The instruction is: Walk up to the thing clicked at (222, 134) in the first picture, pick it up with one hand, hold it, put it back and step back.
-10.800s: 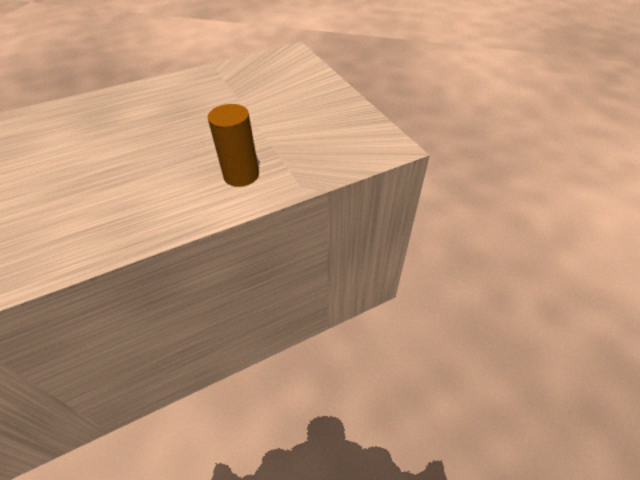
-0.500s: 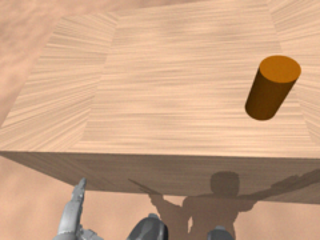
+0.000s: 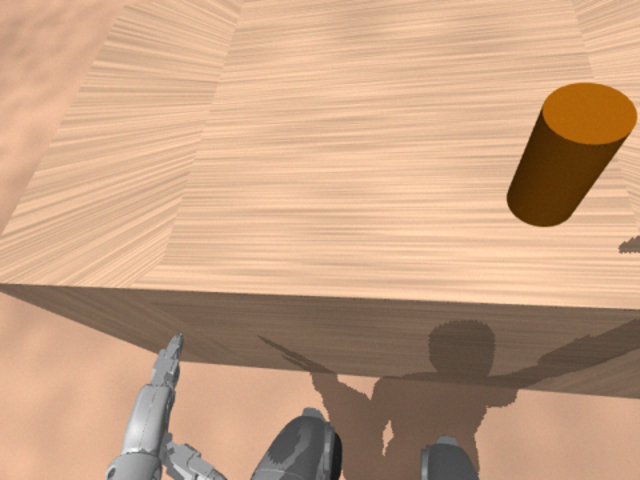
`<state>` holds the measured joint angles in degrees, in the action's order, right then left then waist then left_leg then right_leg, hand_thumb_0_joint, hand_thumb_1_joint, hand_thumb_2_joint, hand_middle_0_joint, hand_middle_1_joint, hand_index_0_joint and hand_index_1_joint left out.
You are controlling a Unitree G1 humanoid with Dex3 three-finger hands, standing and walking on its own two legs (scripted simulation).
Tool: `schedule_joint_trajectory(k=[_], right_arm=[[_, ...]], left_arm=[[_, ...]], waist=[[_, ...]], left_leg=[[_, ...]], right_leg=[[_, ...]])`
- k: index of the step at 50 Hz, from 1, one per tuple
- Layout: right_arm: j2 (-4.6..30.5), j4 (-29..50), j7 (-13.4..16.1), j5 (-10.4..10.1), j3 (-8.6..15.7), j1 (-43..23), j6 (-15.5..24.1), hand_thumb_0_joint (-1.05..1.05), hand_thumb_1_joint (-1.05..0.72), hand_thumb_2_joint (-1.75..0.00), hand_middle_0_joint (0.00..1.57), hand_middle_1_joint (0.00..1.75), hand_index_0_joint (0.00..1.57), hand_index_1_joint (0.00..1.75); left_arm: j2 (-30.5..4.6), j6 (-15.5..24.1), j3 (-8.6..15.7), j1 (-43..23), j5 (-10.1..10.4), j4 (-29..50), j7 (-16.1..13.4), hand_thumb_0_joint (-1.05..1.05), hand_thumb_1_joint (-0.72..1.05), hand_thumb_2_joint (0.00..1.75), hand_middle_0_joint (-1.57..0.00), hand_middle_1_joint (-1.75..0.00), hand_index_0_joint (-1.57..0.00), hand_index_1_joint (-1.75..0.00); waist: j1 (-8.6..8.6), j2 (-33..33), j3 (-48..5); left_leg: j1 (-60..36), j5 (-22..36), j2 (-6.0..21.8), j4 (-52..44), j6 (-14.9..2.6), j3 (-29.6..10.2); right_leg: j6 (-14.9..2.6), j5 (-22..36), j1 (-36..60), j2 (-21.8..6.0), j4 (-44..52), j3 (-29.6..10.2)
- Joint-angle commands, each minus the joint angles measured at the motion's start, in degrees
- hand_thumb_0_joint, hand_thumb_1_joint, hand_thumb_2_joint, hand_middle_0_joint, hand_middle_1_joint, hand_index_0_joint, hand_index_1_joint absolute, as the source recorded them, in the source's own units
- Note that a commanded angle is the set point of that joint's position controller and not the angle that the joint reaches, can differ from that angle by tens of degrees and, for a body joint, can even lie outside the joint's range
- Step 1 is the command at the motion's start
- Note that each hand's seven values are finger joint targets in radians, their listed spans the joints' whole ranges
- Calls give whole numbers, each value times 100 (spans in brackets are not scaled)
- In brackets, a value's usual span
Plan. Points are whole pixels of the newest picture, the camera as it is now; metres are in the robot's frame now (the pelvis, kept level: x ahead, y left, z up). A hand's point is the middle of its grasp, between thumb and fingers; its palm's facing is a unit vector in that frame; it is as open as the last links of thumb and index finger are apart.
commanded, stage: close in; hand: right
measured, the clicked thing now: (560, 162) +0.50 -0.20 +0.03
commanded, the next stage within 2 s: rest palm in 0.60 s
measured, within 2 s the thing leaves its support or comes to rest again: leaves its support in 1.16 s
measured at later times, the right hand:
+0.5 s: hand (600, 149) +0.52 -0.25 +0.04, palm faces +0.19 +0.98 +0.03, open 17.8 cm
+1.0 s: hand (576, 155) +0.50 -0.22 +0.04, palm faces +0.20 +0.98 +0.01, open 17.0 cm
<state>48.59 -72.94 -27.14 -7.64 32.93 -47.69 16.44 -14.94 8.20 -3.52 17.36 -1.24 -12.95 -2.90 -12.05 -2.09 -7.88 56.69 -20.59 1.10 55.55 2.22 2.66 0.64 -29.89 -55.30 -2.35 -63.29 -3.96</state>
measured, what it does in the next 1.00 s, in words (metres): stands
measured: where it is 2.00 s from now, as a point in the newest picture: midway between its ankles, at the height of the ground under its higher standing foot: outside the picture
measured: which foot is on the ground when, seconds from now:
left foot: down 0.00-1.00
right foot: down 0.00-1.00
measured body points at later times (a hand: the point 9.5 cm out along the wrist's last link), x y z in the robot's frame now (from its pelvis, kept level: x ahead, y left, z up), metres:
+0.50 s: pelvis -0.01 +0.00 -0.02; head +0.13 -0.04 +0.41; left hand +0.14 +0.27 -0.02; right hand +0.50 -0.30 +0.04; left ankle +0.05 +0.15 -0.66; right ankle -0.01 -0.12 -0.66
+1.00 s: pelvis -0.01 +0.01 -0.02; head +0.11 -0.03 +0.41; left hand +0.14 +0.27 -0.01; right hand +0.49 -0.27 +0.04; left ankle +0.05 +0.15 -0.66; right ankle -0.01 -0.12 -0.66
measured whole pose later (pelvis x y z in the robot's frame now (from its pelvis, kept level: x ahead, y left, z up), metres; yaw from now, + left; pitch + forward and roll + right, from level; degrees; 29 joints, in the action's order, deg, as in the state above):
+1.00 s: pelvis -0.01 +0.01 -0.02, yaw +1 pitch +22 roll +3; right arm 32.9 -67.1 -6.3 -1.8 28.9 -48.9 21.2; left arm -13.5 3.4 0.8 21.0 -2.5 -1.6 -0.4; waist -13.8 -0.8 -7.9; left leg 62.1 -22.2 0.7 61.9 1.6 2.0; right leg 1.3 -31.4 -59.6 -2.7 -68.4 -3.6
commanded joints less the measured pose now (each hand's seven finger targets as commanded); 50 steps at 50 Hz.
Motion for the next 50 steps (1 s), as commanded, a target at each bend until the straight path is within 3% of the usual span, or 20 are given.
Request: schedule_joint_trajectory(k=[1,6,8,12,15,17,18,20,23,27,30,32,35,37,39,42,43,44,46,50], right_arm=[[1892,1579,399,6,378,-2214,663,0,59,-5,4,5,5,5],[1588,1439,795,214,371,-2171,875,0,60,-3,5,5,5,5],[1954,2201,1023,309,579,-2804,1019,0,60,-3,5,5,5,5],[1143,1506,1284,473,301,-1933,891,0,61,-3,4,5,4,5],[1377,2574,1458,532,333,-2869,1001,0,61,-4,3,5,4,5],[749,1376,1492,548,169,-1874,800,0,61,-4,3,5,4,5],[93,781,1478,498,-121,-1377,715,0,61,-4,4,5,4,5],[1071,2466,1649,535,320,-2785,948,0,61,-4,3,5,4,5],[18,1330,1635,514,-150,-2041,791,0,61,-5,3,5,4,5],[139,2034,1747,532,-187,-2871,921,0,60,-5,3,5,4,5],[-310,1459,1761,550,-411,-2238,792,0,58,-5,3,5,3,5],[-241,1879,1839,533,-385,-2640,837,0,59,-3,3,5,3,5],[-571,2039,1869,544,-654,-2826,838,0,55,-4,3,5,3,5],[-572,1787,1905,545,-666,-2519,780,0,52,-8,2,6,3,6],[-712,2147,1922,528,-804,-2783,819,0,53,-8,3,6,3,6],[-105,1582,2015,524,-266,-1999,729,0,54,-7,6,8,7,8],[-134,2102,2034,534,-365,-2418,781,0,53,-4,14,13,15,13],[-640,2400,2012,509,-742,-2948,851,0,52,-7,22,18,23,18],[-276,1546,2073,531,-365,-2503,830,0,51,-10,38,25,39,25],[-92,1876,2138,638,-494,-3166,966,0,52,-12,63,37,63,37]], left_arm=[[-1096,179,821,312,-43,1179,-11,0,-53,3,-5,-5,-6,-4],[-1008,68,829,336,-121,1597,62,0,-54,3,-5,-5,-6,-4],[-1023,33,878,212,-165,1852,66,0,-53,3,-5,-5,-6,-4],[-989,-116,1007,529,-215,1572,139,0,-53,3,-5,-4,-5,-3],[-916,-149,940,-17,-214,2217,142,0,-53,3,-5,-5,-6,-3],[-914,-261,1011,579,-197,1652,173,0,-53,3,-4,-4,-6,-3],[-799,-287,916,685,-179,1574,198,0,-54,3,-5,-4,-5,-4],[-963,-231,1017,-125,-190,2410,157,0,-54,3,-5,-5,-6,-4],[-843,-283,1118,652,-171,1778,203,0,-53,2,-5,-4,-6,-3],[-858,-233,1080,445,-172,2153,171,0,-53,2,-5,-4,-6,-3],[-794,-259,1092,877,-146,1862,206,0,-53,2,-5,-4,-6,-3],[-942,-220,1228,474,-151,2243,174,0,-54,2,-5,-4,-6,-3],[-635,-199,988,617,-143,2068,207,0,-53,2,-4,-4,-6,-3],[-798,-194,1129,689,-136,1978,179,0,-58,7,-6,-5,-4,-6],[-669,-155,942,437,-140,2198,197,0,-59,7,-6,-5,-4,-7],[-919,-229,1201,870,-118,1830,170,0,-59,7,-6,-5,-4,-7],[-797,-222,1072,681,-122,2053,200,0,-56,5,-5,-5,-5,-6],[-633,-166,934,357,-116,2435,205,0,-56,5,-5,-5,-5,-5],[-805,-194,1044,585,-132,2017,167,0,-56,5,-5,-5,-5,-5],[-826,-168,1052,391,-143,2318,154,0,-55,5,-5,-5,-5,-4]], waist=[[-49,1627,-2641],[-126,1875,-3034],[-13,2370,-3524],[-28,2402,-3336],[15,2608,-3988],[-103,2089,-3010],[-255,1684,-2441],[-31,1888,-3530],[-323,1443,-2459],[-328,1522,-2993],[-374,1511,-2568],[-384,1477,-2905],[-335,1636,-2836],[-343,1635,-2758],[-261,1690,-2916],[-180,1460,-2656],[-111,1508,-2868],[-321,1292,-3053],[-324,1203,-2528],[-404,1345,-2832]], left_leg=[[-1272,1466,-203,-30,-366,-77],[-1060,1440,-245,213,-385,-44],[-929,1296,-257,302,-411,-37],[-904,1491,-305,365,-436,44],[-1114,1599,-315,380,-439,16],[-1037,1356,-332,247,-433,69],[-925,1323,-347,204,-420,105],[-1333,1513,-301,300,-398,-8],[-1035,1177,-320,190,-391,21],[-1041,1175,-303,221,-379,7],[-866,1188,-308,184,-370,26],[-1027,1153,-284,193,-365,20],[-941,1074,-267,182,-369,-31],[-918,1100,-277,160,-364,10],[-919,1122,-285,187,-368,27],[-1185,1272,-264,129,-340,16],[-1416,1312,-249,115,-334,-30],[-1512,1347,-252,87,-321,-51],[-1336,1140,-237,66,-313,-70],[-1352,944,-247,2,-317,-102]], right_leg=[[-39,2491,1334,114,488,83],[9,2672,1304,90,248,57],[61,2813,1659,29,209,48],[113,3365,1709,15,130,52],[118,3411,2002,-37,121,68],[68,2840,1359,10,239,72],[56,2663,1031,-1,294,38],[21,2684,1279,-22,234,74],[-47,1945,776,37,298,118],[-53,1921,1137,19,331,102],[-40,2033,1099,49,347,105],[-50,1881,1172,47,365,101],[-43,1749,1190,58,363,161],[-20,1866,1280,56,401,145],[9,2067,1451,36,419,118],[-23,2028,1150,89,396,181],[-41,1966,1079,121,425,200],[-76,1882,1114,100,383,196],[-93,1589,789,116,389,205],[-102,1338,1005,104,434,204]])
